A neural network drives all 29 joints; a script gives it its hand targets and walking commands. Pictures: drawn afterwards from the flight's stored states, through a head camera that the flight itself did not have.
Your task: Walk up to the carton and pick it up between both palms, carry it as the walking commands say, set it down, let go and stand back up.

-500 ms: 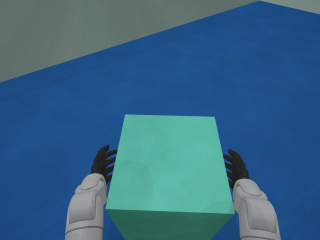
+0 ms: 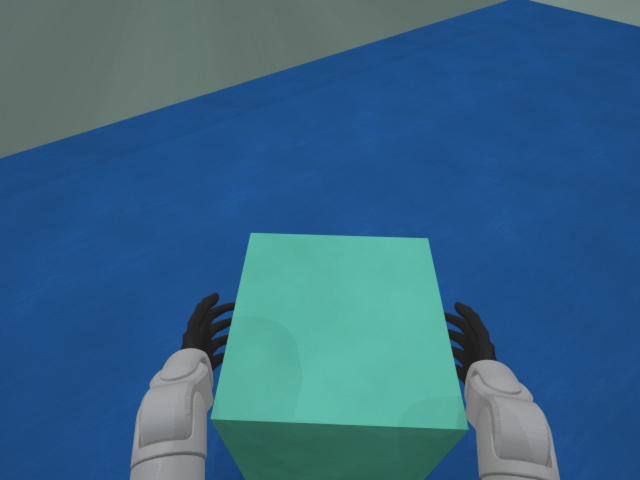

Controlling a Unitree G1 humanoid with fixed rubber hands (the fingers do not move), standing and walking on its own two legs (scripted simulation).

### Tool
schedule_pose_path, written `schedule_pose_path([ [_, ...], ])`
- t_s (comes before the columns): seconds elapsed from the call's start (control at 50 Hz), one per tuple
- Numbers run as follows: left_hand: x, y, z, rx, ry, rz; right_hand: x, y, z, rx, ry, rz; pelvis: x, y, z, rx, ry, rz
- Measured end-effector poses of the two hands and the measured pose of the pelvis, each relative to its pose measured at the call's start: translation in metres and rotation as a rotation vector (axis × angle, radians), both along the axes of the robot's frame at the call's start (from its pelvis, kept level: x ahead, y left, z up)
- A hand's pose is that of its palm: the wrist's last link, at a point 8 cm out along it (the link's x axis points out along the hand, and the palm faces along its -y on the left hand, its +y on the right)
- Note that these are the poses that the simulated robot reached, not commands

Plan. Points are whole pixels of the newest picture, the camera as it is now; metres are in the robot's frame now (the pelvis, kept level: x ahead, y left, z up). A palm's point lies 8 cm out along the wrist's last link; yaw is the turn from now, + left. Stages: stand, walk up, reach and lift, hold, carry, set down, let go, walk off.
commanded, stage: carry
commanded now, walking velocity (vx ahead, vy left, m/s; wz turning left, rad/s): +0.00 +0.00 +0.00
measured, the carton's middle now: (334, 367) +0.30 +0.01 -0.06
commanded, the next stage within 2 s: none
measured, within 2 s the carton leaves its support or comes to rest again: neither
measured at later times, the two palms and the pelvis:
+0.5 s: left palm (202, 350) +0.28 +0.17 +0.03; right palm (476, 366) +0.26 -0.17 +0.03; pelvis +0.00 +0.00 +0.00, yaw +0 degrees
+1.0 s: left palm (201, 360) +0.27 +0.17 +0.02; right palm (478, 368) +0.26 -0.17 +0.03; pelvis +0.00 +0.00 +0.00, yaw +0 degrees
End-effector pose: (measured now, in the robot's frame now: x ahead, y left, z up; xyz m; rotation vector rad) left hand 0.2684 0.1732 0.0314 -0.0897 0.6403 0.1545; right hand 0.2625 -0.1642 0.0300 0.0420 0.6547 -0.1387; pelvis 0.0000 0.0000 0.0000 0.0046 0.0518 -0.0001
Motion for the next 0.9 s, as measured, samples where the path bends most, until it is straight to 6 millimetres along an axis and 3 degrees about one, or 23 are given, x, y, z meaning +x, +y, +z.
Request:
schedule_pose_path([
  [0.26,0.006,0.008,-0.003,-0.002,-0.006,0.009,0.011,0.008,0.001,-0.009,-0.007,0.014,0.008,0.005,-0.002,0.0,-0.008,0.002],
  [0.68,0.003,-0.01,-0.005,-0.002,0.003,-0.026,-0.003,-0.01,-0.001,-0.005,0.0,-0.023,0.001,-0.003,-0.002,0.001,-0.014,-0.009],
  [0.9,-0.002,-0.005,-0.006,-0.021,0.003,-0.005,-0.002,-0.005,0.002,-0.027,0.001,0.0,-0.002,-0.004,0.0,0.002,-0.01,-0.006],
])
